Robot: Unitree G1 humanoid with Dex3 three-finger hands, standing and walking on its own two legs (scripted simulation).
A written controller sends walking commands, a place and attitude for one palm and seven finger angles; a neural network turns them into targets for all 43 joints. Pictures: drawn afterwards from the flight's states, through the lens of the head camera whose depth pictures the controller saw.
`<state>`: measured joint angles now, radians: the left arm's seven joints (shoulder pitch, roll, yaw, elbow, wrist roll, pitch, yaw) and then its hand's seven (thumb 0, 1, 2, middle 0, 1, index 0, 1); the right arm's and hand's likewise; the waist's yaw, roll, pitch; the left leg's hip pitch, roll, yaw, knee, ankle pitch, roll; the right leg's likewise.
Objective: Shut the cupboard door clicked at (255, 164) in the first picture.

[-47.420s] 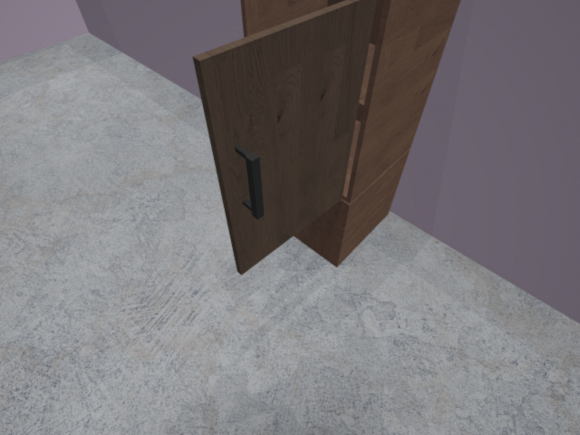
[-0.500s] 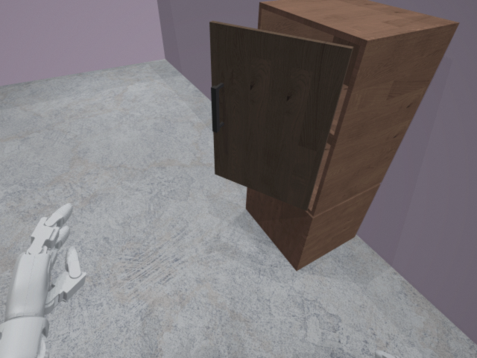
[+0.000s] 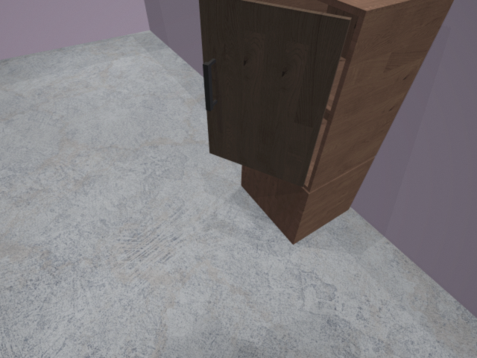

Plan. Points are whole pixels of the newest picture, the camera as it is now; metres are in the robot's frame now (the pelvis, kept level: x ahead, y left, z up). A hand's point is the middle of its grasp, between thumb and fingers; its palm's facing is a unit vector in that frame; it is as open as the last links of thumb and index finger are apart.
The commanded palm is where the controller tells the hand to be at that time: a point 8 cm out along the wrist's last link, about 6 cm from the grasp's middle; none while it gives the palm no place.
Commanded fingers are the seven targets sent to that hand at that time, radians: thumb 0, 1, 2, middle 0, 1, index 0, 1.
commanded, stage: let the arm hang, fingers relaxed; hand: left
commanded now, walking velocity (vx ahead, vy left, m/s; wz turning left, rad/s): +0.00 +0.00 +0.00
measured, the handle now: (211, 85) +0.91 +0.13 -0.01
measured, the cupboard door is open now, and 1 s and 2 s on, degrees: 30 30 30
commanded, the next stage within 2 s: look to check the result in 0.54 s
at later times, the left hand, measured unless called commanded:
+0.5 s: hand out of the picture -0.03 +0.17 -0.18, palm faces +0.03 -0.99 -0.13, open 7.4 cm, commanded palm none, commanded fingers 0.00 0.90 0.90 -0.20 -0.30 -0.20 -0.30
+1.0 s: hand out of the picture +0.00 +0.22 -0.17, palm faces +0.00 -0.97 -0.23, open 7.4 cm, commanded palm none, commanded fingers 0.00 0.90 0.90 -0.20 -0.30 -0.20 -0.30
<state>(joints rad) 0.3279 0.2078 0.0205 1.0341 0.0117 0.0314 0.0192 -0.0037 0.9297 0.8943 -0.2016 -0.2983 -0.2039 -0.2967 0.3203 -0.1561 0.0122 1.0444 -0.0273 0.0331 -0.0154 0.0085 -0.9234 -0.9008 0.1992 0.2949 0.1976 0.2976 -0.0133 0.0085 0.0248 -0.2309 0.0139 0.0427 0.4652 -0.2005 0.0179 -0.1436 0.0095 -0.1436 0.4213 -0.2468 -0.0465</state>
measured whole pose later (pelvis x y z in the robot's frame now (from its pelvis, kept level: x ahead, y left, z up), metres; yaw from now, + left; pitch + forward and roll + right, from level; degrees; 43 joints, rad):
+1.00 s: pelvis +0.01 +0.02 +0.00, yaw -1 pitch -2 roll +0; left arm 0.29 0.20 0.02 1.14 0.02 0.00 0.02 0.01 0.91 0.89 -0.20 -0.30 -0.20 -0.30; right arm 0.27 -0.19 -0.01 1.12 -0.02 0.00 -0.02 0.00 -0.91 -0.90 0.20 0.29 0.20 0.30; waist -0.01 0.00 0.03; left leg -0.18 -0.03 0.09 0.38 -0.17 0.05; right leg -0.13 -0.03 -0.10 0.40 -0.23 -0.01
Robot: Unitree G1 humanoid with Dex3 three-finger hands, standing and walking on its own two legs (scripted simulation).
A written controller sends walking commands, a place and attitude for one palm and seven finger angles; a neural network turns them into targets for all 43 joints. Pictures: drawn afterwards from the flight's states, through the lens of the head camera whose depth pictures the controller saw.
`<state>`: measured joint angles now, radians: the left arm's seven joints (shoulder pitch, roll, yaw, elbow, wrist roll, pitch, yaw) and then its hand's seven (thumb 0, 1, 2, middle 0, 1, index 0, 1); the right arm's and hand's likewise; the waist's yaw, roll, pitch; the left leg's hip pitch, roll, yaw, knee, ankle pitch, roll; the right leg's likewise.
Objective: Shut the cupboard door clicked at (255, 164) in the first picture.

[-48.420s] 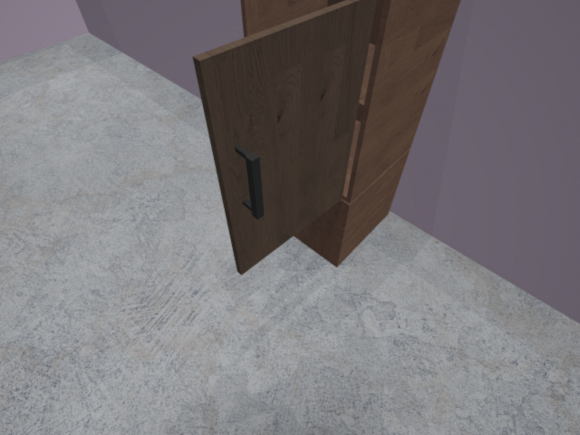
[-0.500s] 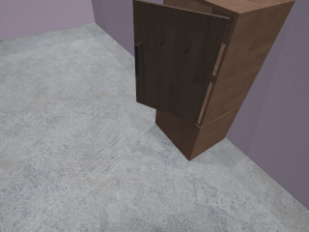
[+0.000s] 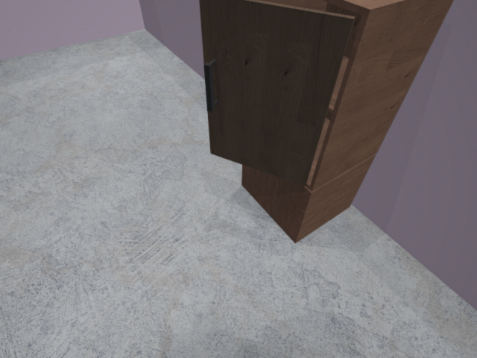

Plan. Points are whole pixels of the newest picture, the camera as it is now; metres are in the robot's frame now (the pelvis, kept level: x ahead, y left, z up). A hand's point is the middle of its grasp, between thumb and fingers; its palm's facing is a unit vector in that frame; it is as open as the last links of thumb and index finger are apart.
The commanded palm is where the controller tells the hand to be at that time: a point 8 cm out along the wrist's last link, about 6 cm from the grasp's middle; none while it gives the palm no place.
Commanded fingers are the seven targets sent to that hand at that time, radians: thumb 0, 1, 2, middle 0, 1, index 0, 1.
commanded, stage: look to check the result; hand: left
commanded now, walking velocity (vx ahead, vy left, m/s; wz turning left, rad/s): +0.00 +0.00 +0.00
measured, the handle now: (212, 85) +0.90 +0.13 -0.02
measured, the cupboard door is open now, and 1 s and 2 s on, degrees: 30 30 30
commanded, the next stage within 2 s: walk to a spot facing it in 0.10 s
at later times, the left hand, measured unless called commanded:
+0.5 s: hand out of the picture +0.03 +0.20 -0.19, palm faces +0.15 -0.96 -0.23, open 7.4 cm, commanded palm none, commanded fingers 0.00 0.90 0.90 -0.20 -0.30 -0.20 -0.30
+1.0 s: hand out of the picture +0.02 +0.22 -0.16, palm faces +0.42 -0.86 -0.30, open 7.4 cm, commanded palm none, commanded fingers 0.00 0.90 0.90 -0.20 -0.30 -0.20 -0.30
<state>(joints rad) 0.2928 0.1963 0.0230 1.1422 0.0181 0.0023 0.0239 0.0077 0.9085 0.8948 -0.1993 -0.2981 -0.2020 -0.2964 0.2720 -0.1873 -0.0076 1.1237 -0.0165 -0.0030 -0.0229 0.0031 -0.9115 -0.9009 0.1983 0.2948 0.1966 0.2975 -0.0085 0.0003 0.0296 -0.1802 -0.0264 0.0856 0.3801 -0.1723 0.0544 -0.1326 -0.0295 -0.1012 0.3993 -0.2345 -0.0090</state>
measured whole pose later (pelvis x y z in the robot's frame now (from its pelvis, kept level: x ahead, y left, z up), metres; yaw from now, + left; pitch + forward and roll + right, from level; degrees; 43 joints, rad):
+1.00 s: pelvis +0.01 -0.02 -0.01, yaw +26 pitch +3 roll +0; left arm 0.14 0.25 0.06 0.87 0.02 0.04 0.02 0.01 0.91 0.89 -0.20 -0.30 -0.20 -0.30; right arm 0.22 -0.24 -0.08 0.94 -0.03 0.06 0.00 0.00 -0.91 -0.90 0.20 0.30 0.20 0.30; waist -0.04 0.03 0.06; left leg -0.39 -0.08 -0.15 0.50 -0.15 0.01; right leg -0.29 -0.01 0.01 0.59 -0.36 0.04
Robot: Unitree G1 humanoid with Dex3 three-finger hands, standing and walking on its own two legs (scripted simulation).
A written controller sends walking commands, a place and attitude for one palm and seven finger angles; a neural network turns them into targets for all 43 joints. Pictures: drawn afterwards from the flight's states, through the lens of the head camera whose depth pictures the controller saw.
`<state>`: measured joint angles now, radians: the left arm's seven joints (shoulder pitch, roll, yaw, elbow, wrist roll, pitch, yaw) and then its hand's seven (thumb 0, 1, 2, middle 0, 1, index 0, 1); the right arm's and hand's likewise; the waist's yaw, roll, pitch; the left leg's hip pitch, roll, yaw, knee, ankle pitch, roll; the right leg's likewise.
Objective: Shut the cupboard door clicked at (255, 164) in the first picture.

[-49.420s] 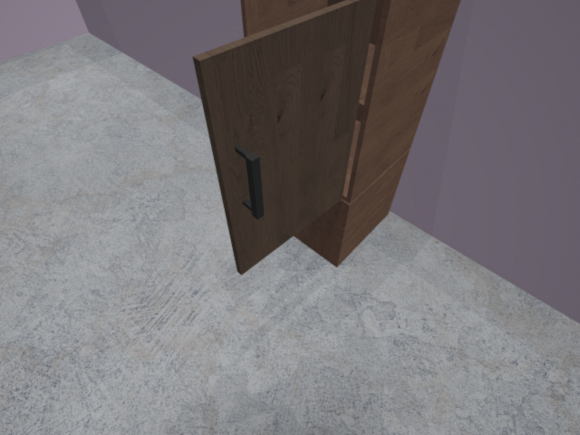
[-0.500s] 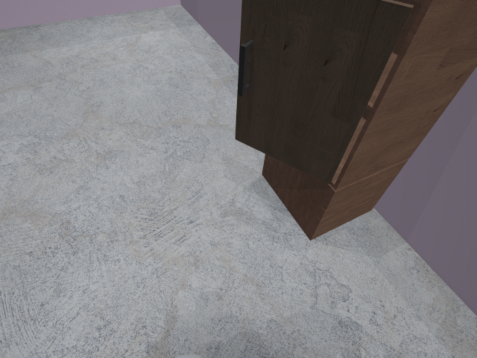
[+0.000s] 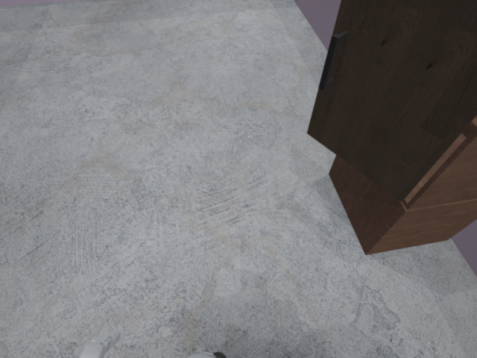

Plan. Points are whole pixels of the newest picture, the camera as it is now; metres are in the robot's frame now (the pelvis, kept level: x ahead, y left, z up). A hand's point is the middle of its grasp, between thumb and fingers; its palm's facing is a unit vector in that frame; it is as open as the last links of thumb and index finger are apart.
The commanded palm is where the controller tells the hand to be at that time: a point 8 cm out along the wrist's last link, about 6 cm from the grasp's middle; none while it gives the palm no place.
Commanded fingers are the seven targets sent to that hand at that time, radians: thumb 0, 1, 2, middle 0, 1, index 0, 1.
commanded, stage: walk to a spot facing it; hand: left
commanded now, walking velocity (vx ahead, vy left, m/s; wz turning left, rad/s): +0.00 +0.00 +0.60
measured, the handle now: (333, 61) +0.87 -0.26 -0.01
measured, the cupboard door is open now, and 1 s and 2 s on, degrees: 30 30 30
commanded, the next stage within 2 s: turn to face it in 1.30 s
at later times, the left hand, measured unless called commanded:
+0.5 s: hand out of the picture -0.04 +0.23 -0.18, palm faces +0.35 -0.90 -0.26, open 7.4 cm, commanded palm none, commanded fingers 0.00 0.90 0.90 -0.20 -0.30 -0.20 -0.30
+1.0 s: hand out of the picture +0.05 +0.19 -0.14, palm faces +0.61 -0.75 -0.25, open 7.4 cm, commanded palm none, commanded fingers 0.00 0.90 0.90 -0.20 -0.30 -0.20 -0.30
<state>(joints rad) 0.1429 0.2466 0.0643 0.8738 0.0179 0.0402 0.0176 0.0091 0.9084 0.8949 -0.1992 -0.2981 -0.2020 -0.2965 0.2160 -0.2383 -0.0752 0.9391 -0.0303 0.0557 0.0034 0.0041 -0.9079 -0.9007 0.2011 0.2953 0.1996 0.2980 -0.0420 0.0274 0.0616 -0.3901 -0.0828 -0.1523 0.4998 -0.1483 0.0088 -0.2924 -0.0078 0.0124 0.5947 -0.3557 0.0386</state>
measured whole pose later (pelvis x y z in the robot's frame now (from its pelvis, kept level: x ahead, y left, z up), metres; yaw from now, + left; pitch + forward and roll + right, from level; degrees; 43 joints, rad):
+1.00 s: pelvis +0.14 +0.01 +0.01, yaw +39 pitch +1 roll +2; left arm 0.31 0.17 0.04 0.93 0.03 -0.05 0.00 0.01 0.91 0.89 -0.20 -0.30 -0.20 -0.30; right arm 0.24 -0.24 -0.08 0.97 -0.03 0.03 0.05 0.01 -0.91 -0.90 0.20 0.29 0.19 0.30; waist -0.04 0.01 0.05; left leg -0.59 0.04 0.01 1.16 -0.26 -0.01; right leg -0.10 -0.10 -0.23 0.39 -0.30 0.00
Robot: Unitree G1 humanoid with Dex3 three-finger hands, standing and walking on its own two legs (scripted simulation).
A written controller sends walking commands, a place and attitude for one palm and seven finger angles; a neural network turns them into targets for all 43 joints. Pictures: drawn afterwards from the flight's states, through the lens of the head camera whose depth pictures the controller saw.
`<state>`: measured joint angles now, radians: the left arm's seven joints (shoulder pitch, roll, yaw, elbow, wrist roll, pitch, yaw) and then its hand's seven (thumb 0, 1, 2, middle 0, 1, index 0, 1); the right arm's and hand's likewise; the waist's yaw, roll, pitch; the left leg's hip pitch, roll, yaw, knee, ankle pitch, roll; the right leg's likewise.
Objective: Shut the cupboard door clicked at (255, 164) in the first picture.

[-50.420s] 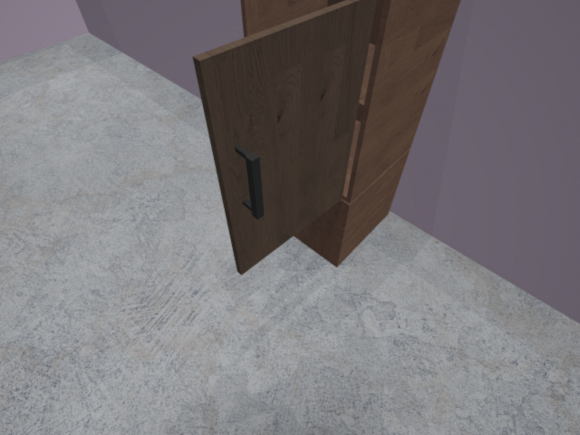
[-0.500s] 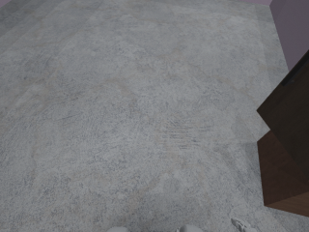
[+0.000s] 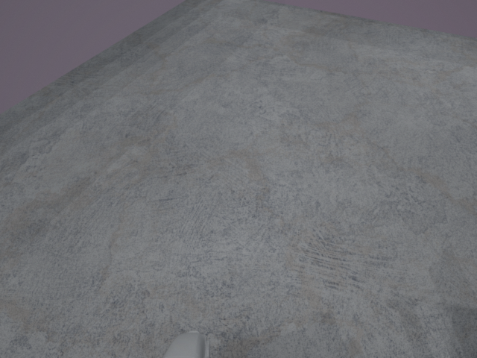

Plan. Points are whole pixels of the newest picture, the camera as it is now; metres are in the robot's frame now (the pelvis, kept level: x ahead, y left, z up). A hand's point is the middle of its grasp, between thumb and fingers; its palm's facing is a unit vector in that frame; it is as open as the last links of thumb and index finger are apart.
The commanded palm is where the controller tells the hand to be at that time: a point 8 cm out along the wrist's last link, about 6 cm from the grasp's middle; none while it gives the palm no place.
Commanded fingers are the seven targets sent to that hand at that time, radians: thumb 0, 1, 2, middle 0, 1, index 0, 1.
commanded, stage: walk to a spot facing it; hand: left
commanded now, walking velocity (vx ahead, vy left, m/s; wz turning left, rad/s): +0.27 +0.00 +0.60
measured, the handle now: out of the picture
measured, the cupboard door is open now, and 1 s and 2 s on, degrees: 30 30 30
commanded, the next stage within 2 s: turn to face it in 0.30 s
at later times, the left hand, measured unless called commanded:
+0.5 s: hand (109, 321) +0.22 +0.29 -0.17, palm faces +0.29 -0.93 -0.22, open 7.4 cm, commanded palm none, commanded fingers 0.00 0.90 0.90 -0.20 -0.30 -0.20 -0.30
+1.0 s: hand (137, 268) +0.33 +0.25 -0.18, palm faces +0.08 -0.97 -0.23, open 7.3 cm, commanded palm none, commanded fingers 0.00 0.90 0.90 -0.20 -0.30 -0.20 -0.30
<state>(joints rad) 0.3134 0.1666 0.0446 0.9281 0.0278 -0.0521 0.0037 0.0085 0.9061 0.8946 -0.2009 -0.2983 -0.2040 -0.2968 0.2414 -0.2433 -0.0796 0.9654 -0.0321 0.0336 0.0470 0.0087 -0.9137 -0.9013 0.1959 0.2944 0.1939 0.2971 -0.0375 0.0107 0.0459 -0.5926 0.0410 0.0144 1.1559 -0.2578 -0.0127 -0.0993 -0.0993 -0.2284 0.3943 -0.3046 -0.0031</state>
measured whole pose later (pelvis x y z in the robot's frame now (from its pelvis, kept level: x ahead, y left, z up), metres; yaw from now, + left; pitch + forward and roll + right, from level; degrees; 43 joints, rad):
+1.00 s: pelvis +0.30 +0.06 -0.01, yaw +1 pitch +1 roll +1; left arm 0.26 0.19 0.07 0.94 0.02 0.03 0.02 0.01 0.92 0.89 -0.20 -0.30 -0.21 -0.30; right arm 0.14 -0.19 -0.05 0.95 -0.01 0.04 -0.02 0.01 -0.91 -0.90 0.20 0.29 0.20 0.30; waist 0.02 -0.01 0.10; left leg -0.46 0.04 -0.02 0.97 -0.43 -0.06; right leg -0.28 0.04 0.05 0.47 -0.21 -0.04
